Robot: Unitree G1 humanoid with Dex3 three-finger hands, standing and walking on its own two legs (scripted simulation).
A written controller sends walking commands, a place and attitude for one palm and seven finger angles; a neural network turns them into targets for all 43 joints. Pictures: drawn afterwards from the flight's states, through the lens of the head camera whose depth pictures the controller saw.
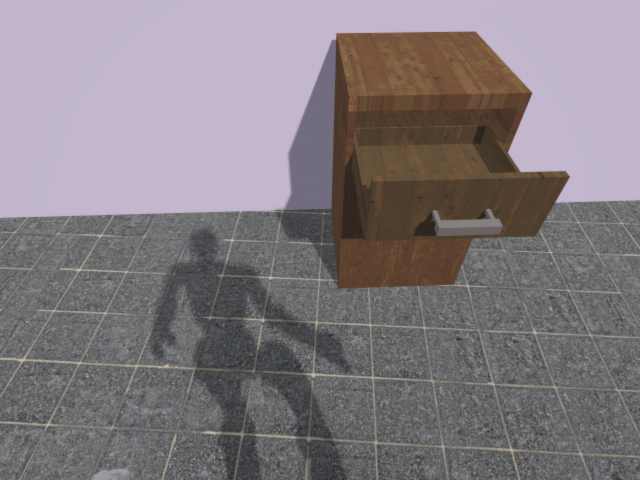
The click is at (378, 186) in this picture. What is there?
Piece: drawer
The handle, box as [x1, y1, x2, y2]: [432, 209, 502, 235]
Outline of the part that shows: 502,225 498,219 494,218 490,209 485,210 485,213 488,218 487,219 441,220 438,216 437,211 432,211 432,215 435,222 434,229 437,235 493,234 499,233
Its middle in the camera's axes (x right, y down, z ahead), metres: +0.32 -0.04 +0.85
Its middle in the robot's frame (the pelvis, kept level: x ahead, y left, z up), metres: +0.67 -0.28 -0.10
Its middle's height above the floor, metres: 0.67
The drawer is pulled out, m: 0.29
